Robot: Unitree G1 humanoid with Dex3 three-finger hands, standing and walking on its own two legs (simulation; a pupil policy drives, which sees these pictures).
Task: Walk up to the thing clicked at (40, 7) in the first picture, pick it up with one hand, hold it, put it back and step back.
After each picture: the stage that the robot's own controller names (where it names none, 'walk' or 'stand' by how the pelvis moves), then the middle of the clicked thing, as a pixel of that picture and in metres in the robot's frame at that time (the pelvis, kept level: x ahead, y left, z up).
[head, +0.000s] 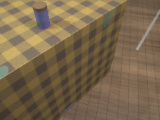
stand; (41, 15) +0.72 +0.22 +0.05
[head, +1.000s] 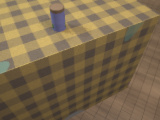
rise first; (58, 17) +0.68 +0.16 +0.07
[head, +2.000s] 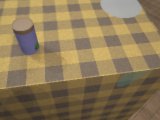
rise first; (26, 37) +0.47 +0.23 +0.09
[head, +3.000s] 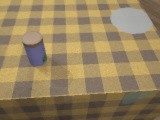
stand; (35, 49) +0.44 +0.20 +0.07
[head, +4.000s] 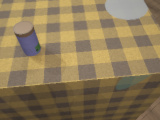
stand; (28, 39) +0.48 +0.22 +0.07
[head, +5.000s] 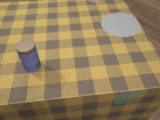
stand; (29, 56) +0.45 +0.22 +0.05
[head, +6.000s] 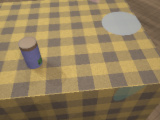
stand; (31, 53) +0.47 +0.22 +0.05
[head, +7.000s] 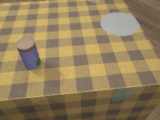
stand; (29, 54) +0.47 +0.22 +0.05
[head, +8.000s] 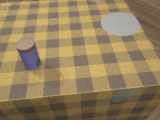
stand; (29, 54) +0.47 +0.22 +0.05
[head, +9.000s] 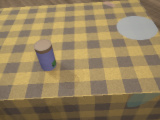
rise first; (45, 55) +0.46 +0.19 +0.05
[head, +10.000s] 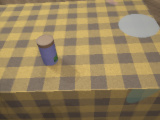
go down; (47, 50) +0.49 +0.19 +0.06
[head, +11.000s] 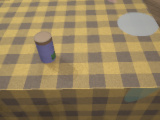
go down; (45, 47) +0.49 +0.18 +0.06
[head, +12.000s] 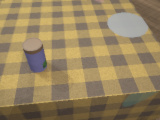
go down; (35, 55) +0.45 +0.17 +0.07
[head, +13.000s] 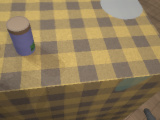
close in; (22, 37) +0.48 +0.18 +0.09
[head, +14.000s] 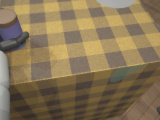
close; (10, 30) +0.49 +0.20 +0.11
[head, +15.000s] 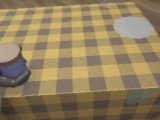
lift; (12, 65) +0.32 +0.22 +0.18
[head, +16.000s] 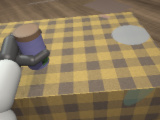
lift; (32, 47) +0.34 +0.16 +0.25
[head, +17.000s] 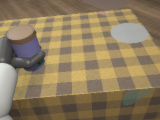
hold; (27, 49) +0.33 +0.17 +0.24
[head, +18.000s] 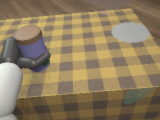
crouch; (33, 49) +0.34 +0.15 +0.23
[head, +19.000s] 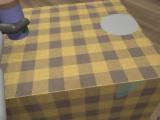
crouch; (12, 18) +0.45 +0.20 +0.26
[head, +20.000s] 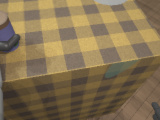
lower; (2, 32) +0.49 +0.20 +0.11
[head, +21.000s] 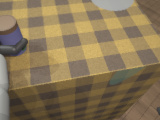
lower; (10, 36) +0.48 +0.19 +0.11
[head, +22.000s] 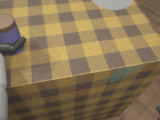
lower; (8, 35) +0.48 +0.20 +0.11
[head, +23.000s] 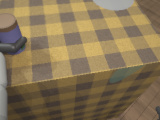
lower; (10, 35) +0.48 +0.20 +0.11
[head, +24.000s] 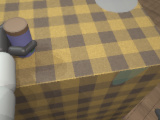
loosen; (20, 38) +0.47 +0.18 +0.10
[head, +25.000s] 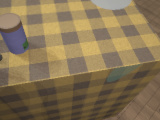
rise; (14, 34) +0.48 +0.18 +0.10
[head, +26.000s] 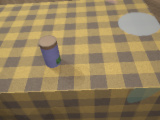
sink last; (50, 52) +0.47 +0.17 +0.08
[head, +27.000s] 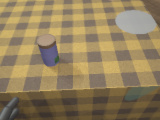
stand; (49, 50) +0.47 +0.17 +0.06
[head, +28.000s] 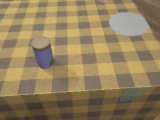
stand; (43, 53) +0.46 +0.17 +0.06
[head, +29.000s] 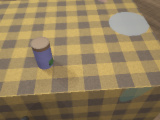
stand; (43, 53) +0.46 +0.18 +0.06
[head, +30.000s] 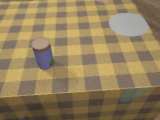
stand; (43, 54) +0.46 +0.18 +0.06
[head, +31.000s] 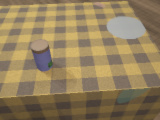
walk; (42, 55) +0.47 +0.18 +0.05
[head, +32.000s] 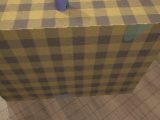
walk; out of the picture +0.73 +0.12 +0.08
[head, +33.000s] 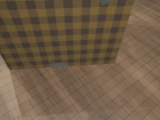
walk; out of the picture +1.13 +0.19 +0.08
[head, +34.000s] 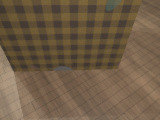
stand; out of the picture +1.13 +0.15 +0.07
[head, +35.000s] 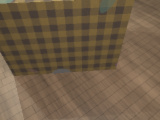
stand; out of the picture +1.15 +0.18 +0.05
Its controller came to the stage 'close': yes
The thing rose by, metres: 0.22
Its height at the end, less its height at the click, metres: +0.00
